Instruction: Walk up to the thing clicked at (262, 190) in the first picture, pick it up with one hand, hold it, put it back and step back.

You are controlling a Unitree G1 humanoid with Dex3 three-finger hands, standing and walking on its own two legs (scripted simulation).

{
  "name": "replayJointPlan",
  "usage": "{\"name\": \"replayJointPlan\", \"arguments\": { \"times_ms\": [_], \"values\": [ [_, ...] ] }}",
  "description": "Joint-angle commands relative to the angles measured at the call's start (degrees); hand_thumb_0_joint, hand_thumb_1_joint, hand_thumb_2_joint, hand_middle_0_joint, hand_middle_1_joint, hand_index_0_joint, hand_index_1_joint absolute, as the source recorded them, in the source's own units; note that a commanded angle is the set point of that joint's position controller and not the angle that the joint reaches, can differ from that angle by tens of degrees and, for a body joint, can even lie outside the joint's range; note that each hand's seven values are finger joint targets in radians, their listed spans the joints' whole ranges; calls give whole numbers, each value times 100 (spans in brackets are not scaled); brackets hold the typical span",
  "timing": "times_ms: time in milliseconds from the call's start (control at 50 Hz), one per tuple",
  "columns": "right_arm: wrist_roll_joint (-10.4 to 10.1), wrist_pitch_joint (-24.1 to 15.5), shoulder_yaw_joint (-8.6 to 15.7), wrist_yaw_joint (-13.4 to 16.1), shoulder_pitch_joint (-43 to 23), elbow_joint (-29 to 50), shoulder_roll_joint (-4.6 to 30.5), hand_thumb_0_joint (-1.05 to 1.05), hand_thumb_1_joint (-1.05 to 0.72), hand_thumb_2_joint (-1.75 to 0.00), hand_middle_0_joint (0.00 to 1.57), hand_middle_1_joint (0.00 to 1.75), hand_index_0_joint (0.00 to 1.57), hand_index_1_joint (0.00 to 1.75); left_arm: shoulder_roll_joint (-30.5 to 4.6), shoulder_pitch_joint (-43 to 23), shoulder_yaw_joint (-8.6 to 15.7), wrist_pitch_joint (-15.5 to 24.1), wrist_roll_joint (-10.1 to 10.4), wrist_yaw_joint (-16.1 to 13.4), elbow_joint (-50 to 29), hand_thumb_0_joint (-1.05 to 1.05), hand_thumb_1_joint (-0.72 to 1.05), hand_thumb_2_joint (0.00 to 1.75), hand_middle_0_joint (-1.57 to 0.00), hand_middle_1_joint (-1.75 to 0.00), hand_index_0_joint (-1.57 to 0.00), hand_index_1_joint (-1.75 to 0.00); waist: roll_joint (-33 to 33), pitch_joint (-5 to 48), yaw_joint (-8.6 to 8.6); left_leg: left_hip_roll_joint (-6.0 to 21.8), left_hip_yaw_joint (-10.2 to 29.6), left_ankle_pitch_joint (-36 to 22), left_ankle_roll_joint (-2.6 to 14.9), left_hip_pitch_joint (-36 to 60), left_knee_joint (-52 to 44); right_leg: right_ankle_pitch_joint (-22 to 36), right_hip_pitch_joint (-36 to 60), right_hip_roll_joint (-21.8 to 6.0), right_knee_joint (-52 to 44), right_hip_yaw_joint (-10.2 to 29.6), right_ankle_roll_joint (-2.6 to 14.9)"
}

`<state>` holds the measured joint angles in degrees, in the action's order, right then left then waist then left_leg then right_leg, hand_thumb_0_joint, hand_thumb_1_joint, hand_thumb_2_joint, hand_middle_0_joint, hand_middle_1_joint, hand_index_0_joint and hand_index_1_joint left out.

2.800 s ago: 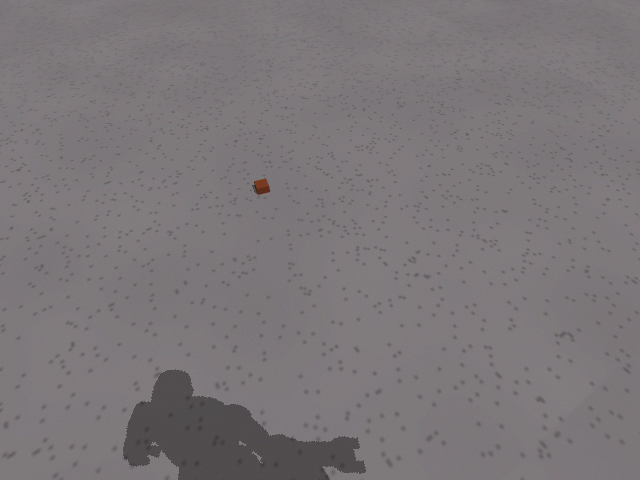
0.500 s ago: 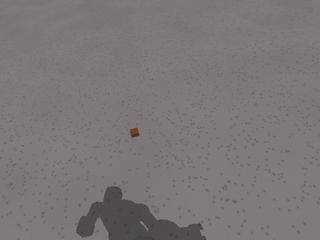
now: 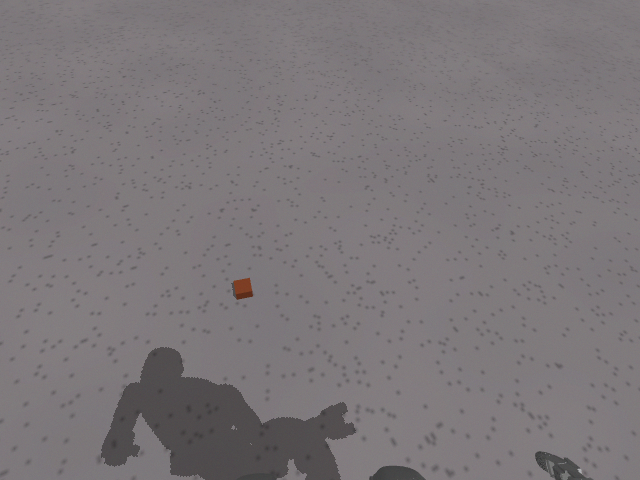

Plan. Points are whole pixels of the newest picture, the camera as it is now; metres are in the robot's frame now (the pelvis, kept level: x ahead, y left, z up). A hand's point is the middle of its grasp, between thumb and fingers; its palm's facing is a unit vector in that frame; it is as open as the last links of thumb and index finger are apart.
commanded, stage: walk up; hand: left
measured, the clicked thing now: (243, 288) +0.81 +0.28 -0.75
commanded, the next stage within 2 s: none
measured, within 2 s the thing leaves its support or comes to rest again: neither
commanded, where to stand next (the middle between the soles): +0.40 +0.01 m, yaw -3 degrees
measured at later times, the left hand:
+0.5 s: hand (179, 385) +0.25 +0.23 -0.11, palm faces -0.06 -0.90 -0.43, open 7.4 cm
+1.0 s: hand (155, 342) +0.34 +0.30 -0.16, palm faces -0.11 -0.94 -0.34, open 7.4 cm
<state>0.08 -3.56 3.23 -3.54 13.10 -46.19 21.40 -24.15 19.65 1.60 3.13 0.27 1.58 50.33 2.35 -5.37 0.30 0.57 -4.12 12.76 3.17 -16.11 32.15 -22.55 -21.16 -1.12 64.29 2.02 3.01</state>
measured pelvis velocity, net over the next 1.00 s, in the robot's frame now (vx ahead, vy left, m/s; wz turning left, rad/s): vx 0.28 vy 0.03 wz -0.04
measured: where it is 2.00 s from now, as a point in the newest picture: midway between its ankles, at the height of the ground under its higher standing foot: (308, 440)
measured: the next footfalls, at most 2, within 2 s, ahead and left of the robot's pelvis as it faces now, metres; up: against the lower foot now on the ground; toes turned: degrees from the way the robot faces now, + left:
right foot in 0.34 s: +0.26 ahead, -0.15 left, +0.00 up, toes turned -5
left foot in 0.82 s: +0.37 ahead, +0.13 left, +0.00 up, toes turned -2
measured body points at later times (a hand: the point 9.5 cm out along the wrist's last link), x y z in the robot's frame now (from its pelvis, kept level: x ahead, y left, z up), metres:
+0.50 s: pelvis +0.16 -0.04 +0.00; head +0.17 -0.08 +0.45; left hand +0.25 +0.27 -0.08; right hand +0.19 -0.35 -0.14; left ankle +0.12 +0.10 -0.66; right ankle +0.22 -0.14 -0.73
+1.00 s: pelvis +0.28 +0.03 +0.00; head +0.31 +0.07 +0.45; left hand +0.34 +0.35 -0.14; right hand +0.33 -0.28 -0.09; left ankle +0.33 +0.13 -0.73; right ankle +0.26 -0.12 -0.67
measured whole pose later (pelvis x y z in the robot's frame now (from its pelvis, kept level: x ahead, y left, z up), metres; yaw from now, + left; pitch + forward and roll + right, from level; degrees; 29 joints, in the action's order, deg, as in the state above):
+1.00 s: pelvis +0.28 +0.03 +0.00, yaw -3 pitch -3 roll -2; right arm 1.0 -2.9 2.3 -2.0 15.9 -48.9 20.8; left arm -25.1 16.8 1.4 1.7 0.1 0.2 51.2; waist 3.2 -6.7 -0.4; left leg 2.3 -3.4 12.4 1.9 -17.1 32.0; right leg -25.3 -23.3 0.0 57.1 2.7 2.2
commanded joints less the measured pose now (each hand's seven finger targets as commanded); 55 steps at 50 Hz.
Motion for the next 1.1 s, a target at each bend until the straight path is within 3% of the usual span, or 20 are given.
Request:
{"name": "replayJointPlan", "arguments": {
  "times_ms": [0, 80, 160, 300, 320, 360, 380, 420, 460, 500, 620, 720, 780, 800, 820, 840, 860, 880, 940, 1080],
  "values": [
    [-21, -221, 412, 161, 417, 311, 1411, 0, -90, -90, 20, 30, 20, 30, -1066, 664, 384, 91, 30, -2, -238, 0, 90, 90, -20, -30, -20, -30, -1101, 218, -40, 1243, 1281, -1128, 508, 637, -1759, 701, -684, -256, -267, 248, -162],
    [-5, -250, 448, 154, 446, 397, 1456, 0, -90, -90, 20, 30, 20, 30, -994, 266, 378, 56, -35, 70, -379, 0, 90, 90, -20, -30, -20, -30, -1098, 55, -96, 1297, 1010, -526, 834, 805, -2001, 978, -1076, -396, -1145, 84, -301],
    [13, -194, 469, 148, 737, 361, 1537, 0, -90, -90, 20, 30, 20, 30, -904, -427, 365, 86, -68, 112, -560, 0, 90, 90, -20, -30, -20, -30, -964, -88, -327, 1269, 897, -619, 766, 936, -1920, 1179, -1034, -427, -2206, -155, -287],
    [15, -36, 406, 126, 465, 577, 1448, 0, -90, -90, 20, 30, 20, 30, -951, 143, 463, 264, -78, 34, -244, 0, 90, 90, -20, -30, -20, -30, -411, 418, 127, 1089, 599, -853, 618, 362, -373, 1619, 1177, -12, -3677, -548, -102],
    [11, -35, 303, 117, 678, 581, 1205, 0, -90, -90, 20, 30, 20, 30, -1184, 541, 556, 321, -102, -30, -151, 0, 90, 90, -20, -30, -20, -30, 147, 795, 298, 779, 336, -811, 471, 101, 602, 1332, 2013, -81, -3860, -355, -13],
    [9, 11, 145, 102, 1164, 574, 872, 0, -90, -90, 20, 30, 20, 30, -1885, 928, 732, 373, -94, -132, -274, 0, 90, 90, -20, -30, -20, -30, 1362, 1170, 369, -248, 153, 1847, -2, -1731, 2746, -207, 3093, -2235, -4851, 3212, 740],
    [68, 99, 305, 166, 950, 413, 1478, 0, -90, -90, 20, 30, 20, 30, -1967, 665, 720, 324, -18, -132, -241, 0, 90, 90, -20, -30, -20, -30, 837, 847, 381, 25, 514, 1977, -12, -1855, 3182, -727, 2539, -2472, -4895, 3701, 1217],
    [34, 115, 330, 174, 726, 242, 1515, 0, -90, -90, 20, 30, 20, 30, -1625, 340, 635, 310, 34, -140, -410, 0, 90, 90, -20, -30, -20, -30, 377, 402, 285, 271, 890, 1489, -43, -1910, 3317, -134, 1917, -2033, -4997, 2695, 1114],
    [-18, 171, 296, 127, 1013, 42, 1320, 0, -90, -90, 20, 30, 20, 30, -1412, 107, 539, 344, 51, -173, -423, 0, 90, 90, -20, -30, -20, -30, 438, 272, 29, 328, 934, 887, -95, -1491, 2931, 851, 1474, -1467, -4924, 1493, 490],
    [30, 212, 281, 68, 1053, -13, 1228, 0, -90, -90, 20, 30, 20, 30, -1377, 63, 524, 365, 1, -146, -462, 0, 90, 90, -20, -30, -20, -30, 588, 272, -6, 254, 729, 549, -155, -1264, 2871, 1478, 1139, -1208, -4917, 940, 590],
    [140, 200, 381, -81, 497, 70, 1253, 0, -90, -90, 20, 30, 20, 30, -1495, -84, 596, 339, -96, -84, -654, 0, 90, 90, -20, -30, -20, -30, 743, -197, 78, 530, 422, 180, -436, -1176, 1479, -522, 373, -1239, -5379, 640, 896],
    [173, 85, 389, -71, 279, 36, 1190, 0, -90, -90, 20, 30, 20, 30, -1569, -63, 570, 278, -97, -74, -652, 0, 90, 90, -20, -30, -20, -30, 553, -17, 124, 468, 321, 78, -346, -511, 576, -522, 288, -1320, -4885, 600, 858],
    [175, 13, 421, 37, 788, -177, 1222, 0, -90, -90, 20, 30, 20, 30, -1427, -368, 449, 186, -79, -94, -695, 0, 90, 90, -20, -30, -20, -30, 190, 223, -288, 216, 144, -9, -199, 707, 20, -24, -313, -1133, -3875, 373, 647],
    [176, -18, 465, 101, 1111, -289, 1369, 0, -90, -90, 20, 30, 20, 30, -1169, -226, 343, 148, -103, -100, -709, 0, 90, 90, -20, -30, -20, -30, -299, 428, -421, 176, 325, 442, -95, 1289, -209, 267, -604, -915, -3088, 227, 468],
    [219, -45, 484, 207, 1286, -307, 1591, 0, -90, -90, 20, 30, 20, 30, -688, -18, 160, 111, -57, -125, -684, 0, 90, 90, -20, -30, -20, -30, -1581, 502, -427, 1143, 1705, 974, 116, 1234, -1327, 499, -719, -367, -1606, -356, 119],
    [185, -71, 502, 224, 973, -96, 1930, 0, -90, -90, 20, 30, 20, 30, -567, 243, 135, 61, 18, -147, -630, 0, 90, 90, -20, -30, -20, -30, -1988, 247, -181, 1964, 3299, 798, 445, 1274, -1883, -653, -1488, 428, -968, -387, -140],
    [78, -34, 579, 207, 864, -80, 2162, 0, -90, -90, 20, 30, 20, 30, -1150, 264, 287, 7, -31, -244, -427, 0, 90, 90, -20, -30, -20, -30, -1658, 193, -232, 2302, 3480, 712, 937, 859, -1726, -926, -1260, 44, -449, 27, -57],
    [60, -13, 555, 235, 814, -78, 2018, 0, -90, -90, 20, 30, 20, 30, -1289, 162, 287, 0, -38, -263, -388, 0, 90, 90, -20, -30, -20, -30, -1445, 10, -183, 2185, 3265, 373, 1003, 562, -1684, -801, -1179, -37, -225, 178, -49],
    [39, -80, 360, 327, 585, 27, 1504, 0, -90, -90, 20, 30, 20, 30, -1129, 313, 282, -26, 35, -230, -148, 0, 90, 90, -20, -30, -20, -30, -1199, 375, -30, 1394, 1479, -2521, 473, 998, -1100, -194, -849, -113, -588, 447, -77],
    [30, -21, 269, 440, 304, 58, 1414, 0, -90, -90, 20, 30, 20, 30, -815, -141, 206, -190, 6, -229, 20, 0, 90, 90, -20, -30, -20, -30, -1137, 604, -72, 1412, 834, -3014, 719, 717, -809, 303, -164, -102, -1693, 50, -233]
  ]
}}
